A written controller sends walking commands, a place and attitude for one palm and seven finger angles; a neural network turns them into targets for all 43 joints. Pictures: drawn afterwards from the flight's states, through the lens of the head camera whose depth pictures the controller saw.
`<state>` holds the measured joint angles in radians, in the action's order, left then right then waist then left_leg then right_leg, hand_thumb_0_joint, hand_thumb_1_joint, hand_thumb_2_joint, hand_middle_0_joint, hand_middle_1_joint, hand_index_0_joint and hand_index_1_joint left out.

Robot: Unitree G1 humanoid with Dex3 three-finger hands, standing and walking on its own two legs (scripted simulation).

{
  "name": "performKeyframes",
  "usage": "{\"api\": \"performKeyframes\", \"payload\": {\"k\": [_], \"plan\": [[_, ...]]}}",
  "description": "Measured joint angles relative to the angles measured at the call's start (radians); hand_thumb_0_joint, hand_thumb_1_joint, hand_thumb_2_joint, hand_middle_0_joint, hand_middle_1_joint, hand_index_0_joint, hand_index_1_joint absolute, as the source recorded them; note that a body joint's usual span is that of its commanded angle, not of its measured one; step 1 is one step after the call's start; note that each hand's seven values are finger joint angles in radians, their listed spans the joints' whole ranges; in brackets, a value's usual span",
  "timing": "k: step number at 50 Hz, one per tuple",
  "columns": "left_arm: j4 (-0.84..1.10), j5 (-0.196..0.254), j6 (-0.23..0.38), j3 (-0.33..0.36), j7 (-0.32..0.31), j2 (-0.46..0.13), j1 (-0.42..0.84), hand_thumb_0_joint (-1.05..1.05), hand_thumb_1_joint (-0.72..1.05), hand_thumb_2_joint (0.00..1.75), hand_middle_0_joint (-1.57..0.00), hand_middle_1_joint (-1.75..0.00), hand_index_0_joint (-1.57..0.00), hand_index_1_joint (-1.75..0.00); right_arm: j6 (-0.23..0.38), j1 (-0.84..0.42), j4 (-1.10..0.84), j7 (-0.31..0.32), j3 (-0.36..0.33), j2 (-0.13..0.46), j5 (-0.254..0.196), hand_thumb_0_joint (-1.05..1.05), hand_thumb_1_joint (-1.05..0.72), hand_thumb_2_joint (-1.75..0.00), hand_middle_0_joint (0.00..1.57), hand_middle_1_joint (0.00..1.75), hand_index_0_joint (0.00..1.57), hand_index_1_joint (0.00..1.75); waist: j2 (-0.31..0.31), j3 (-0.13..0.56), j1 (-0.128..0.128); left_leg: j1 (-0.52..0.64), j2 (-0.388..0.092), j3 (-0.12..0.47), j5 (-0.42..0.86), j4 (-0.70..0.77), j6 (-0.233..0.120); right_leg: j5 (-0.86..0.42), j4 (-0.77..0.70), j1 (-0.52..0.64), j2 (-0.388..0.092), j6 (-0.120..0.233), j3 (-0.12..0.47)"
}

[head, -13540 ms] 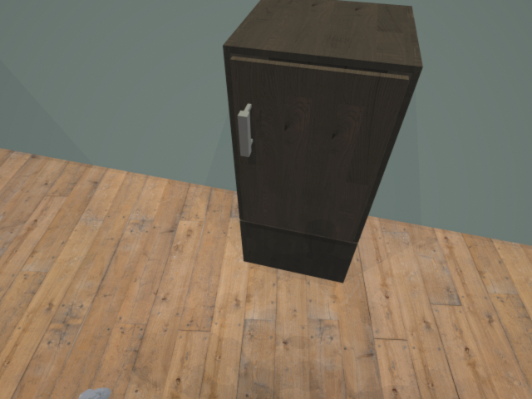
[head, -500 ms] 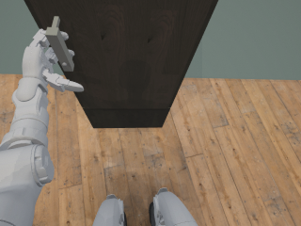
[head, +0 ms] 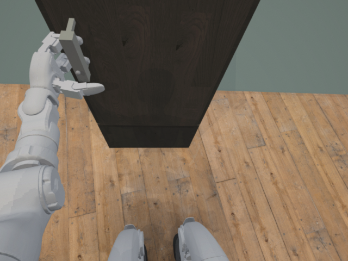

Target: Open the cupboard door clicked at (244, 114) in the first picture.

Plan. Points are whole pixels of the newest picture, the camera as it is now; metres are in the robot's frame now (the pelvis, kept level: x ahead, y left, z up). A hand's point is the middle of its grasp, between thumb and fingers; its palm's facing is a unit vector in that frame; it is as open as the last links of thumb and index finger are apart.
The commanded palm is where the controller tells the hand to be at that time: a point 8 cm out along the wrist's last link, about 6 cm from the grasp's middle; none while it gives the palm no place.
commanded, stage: close the thumb around the handle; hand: left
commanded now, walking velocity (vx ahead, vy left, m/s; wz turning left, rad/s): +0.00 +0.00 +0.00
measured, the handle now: (78, 51) +0.57 +0.17 +0.07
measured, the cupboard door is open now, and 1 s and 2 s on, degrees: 0 15 45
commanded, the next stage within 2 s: pull the door open along its arc in 0.44 s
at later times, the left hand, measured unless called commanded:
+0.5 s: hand (84, 75) +0.51 +0.16 +0.06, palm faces -0.07 -1.00 -0.01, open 6.1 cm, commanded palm +0.49 +0.21 +0.07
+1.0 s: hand (92, 111) +0.42 +0.13 +0.06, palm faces -0.05 -1.00 +0.02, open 6.3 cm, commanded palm +0.38 +0.19 +0.07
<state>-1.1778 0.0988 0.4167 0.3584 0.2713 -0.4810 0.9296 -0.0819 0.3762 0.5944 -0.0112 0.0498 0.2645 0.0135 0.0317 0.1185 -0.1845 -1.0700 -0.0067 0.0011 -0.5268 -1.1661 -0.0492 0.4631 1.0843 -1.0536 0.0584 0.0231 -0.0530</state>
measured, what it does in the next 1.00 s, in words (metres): stands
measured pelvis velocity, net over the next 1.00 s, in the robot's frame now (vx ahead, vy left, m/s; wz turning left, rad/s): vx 0.02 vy -0.01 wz -0.01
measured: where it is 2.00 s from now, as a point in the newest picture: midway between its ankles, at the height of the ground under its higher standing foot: outside the picture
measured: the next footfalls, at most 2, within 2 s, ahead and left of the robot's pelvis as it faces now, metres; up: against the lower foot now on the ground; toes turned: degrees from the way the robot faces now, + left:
none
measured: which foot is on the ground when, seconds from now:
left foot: down 0.00-1.00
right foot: down 0.00-1.00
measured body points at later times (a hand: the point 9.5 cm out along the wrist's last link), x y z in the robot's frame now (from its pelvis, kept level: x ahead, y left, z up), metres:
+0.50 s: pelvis +0.00 +0.00 +0.00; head +0.14 +0.02 +0.43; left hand +0.51 +0.21 +0.06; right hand +0.01 -0.26 -0.11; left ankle +0.00 +0.09 -0.65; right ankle +0.02 -0.11 -0.65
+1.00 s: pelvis +0.02 -0.01 +0.02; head +0.11 +0.00 +0.46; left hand +0.42 +0.19 +0.06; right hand +0.08 -0.26 -0.09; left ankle +0.00 +0.09 -0.65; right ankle +0.02 -0.11 -0.65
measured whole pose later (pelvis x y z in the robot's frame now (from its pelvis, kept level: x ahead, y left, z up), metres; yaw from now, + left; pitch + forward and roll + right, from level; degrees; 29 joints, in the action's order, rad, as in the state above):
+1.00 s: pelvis +0.02 -0.01 +0.02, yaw -1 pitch +20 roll -1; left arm -0.68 0.18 0.41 0.22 0.17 -0.24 0.40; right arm -0.09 0.37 0.54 -0.04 0.01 0.25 -0.01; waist 0.03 0.16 -0.10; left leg -0.87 -0.01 -0.03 -0.51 -1.04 -0.04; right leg 0.45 0.99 -0.88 0.07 0.03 -0.01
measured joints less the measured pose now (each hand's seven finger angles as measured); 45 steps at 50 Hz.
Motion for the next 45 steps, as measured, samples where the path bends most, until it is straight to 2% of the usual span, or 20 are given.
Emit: {"api": "performKeyframes", "payload": {"k": [8, 16, 20, 27, 34, 39, 45], "plan": [[0.015, 0.0, -0.003, -0.011, -0.013, 0.004, -0.007, 0.0, 0.2, 0.6, -0.36, -1.27, -0.35, -1.28, -0.004, 0.006, 0.001, -0.004, -0.003, -0.002, 0.003, 0.0, -0.91, -0.9, 0.2, 0.3, 0.2, 0.3, 0.003, 0.003, 0.0, -0.003, 0.001, -0.002, -0.002, -0.001, -0.002, 0.0, -0.001, -0.002, -0.001, -0.003, 0.002], [0.034, -0.005, 0.005, -0.036, -0.018, 0.037, -0.034, 0.0, 0.6, 0.77, -0.37, -1.31, -0.38, -1.32, -0.008, 0.015, 0.008, -0.009, -0.008, -0.005, 0.004, 0.0, -0.91, -0.9, 0.2, 0.3, 0.2, 0.3, 0.008, 0.007, 0.009, 0.018, 0.003, -0.002, -0.001, 0.012, -0.003, 0.0, -0.013, 0.018, -0.002, -0.005, 0.004], [0.026, -0.009, 0.011, -0.018, -0.027, 0.05, -0.042, 0.01, 0.64, 0.8, -0.33, -1.32, -0.37, -1.33, -0.01, 0.011, 0.007, -0.008, -0.005, -0.006, 0.003, 0.0, -0.91, -0.9, 0.2, 0.3, 0.2, 0.3, 0.005, 0.01, 0.006, 0.029, 0.001, -0.006, -0.001, 0.016, -0.003, 0.0, -0.014, 0.026, -0.001, -0.004, 0.008], [0.02, -0.024, 0.018, -0.007, -0.035, 0.039, -0.041, 0.01, 0.65, 0.82, -0.32, -1.33, -0.36, -1.33, -0.005, 0.001, -0.007, -0.005, -0.005, -0.006, 0.003, 0.0, -0.91, -0.9, 0.2, 0.3, 0.2, 0.3, 0.003, 0.006, -0.003, 0.027, -0.001, -0.009, 0.001, 0.012, 0.0, -0.001, -0.006, 0.022, 0.001, -0.001, 0.01], [0.049, 0.004, 0.014, -0.018, -0.054, 0.056, -0.066, 0.01, 0.68, 0.82, -0.31, -1.32, -0.33, -1.34, -0.005, 0.002, 0.0, -0.009, -0.013, -0.004, 0.003, 0.0, -0.91, -0.9, 0.2, 0.3, 0.2, 0.3, 0.009, 0.005, 0.008, 0.031, -0.002, -0.012, 0.005, 0.017, 0.003, -0.003, -0.006, 0.021, 0.002, 0.002, 0.014], [0.131, 0.028, 0.012, -0.025, -0.055, 0.09, -0.158, 0.01, 0.69, 0.79, -0.31, -1.32, -0.33, -1.34, -0.014, 0.012, -0.007, -0.014, -0.019, -0.006, -0.005, 0.01, -0.91, -0.9, 0.2, 0.3, 0.2, 0.3, 0.007, 0.014, 0.025, 0.066, -0.004, -0.023, 0.007, 0.043, 0.005, -0.005, -0.022, 0.048, 0.005, 0.004, 0.025], [0.31, 0.063, 0.005, -0.072, -0.048, 0.156, -0.354, 0.01, 0.69, 0.75, -0.3, -1.32, -0.32, -1.34, -0.02, 0.015, -0.033, -0.021, -0.029, -0.011, -0.023, 0.01, -0.91, -0.9, 0.2, 0.3, 0.2, 0.3, 0.003, 0.031, 0.052, 0.14, -0.004, -0.032, 0.013, 0.095, 0.009, -0.008, -0.061, 0.114, 0.007, 0.008, 0.037]]}}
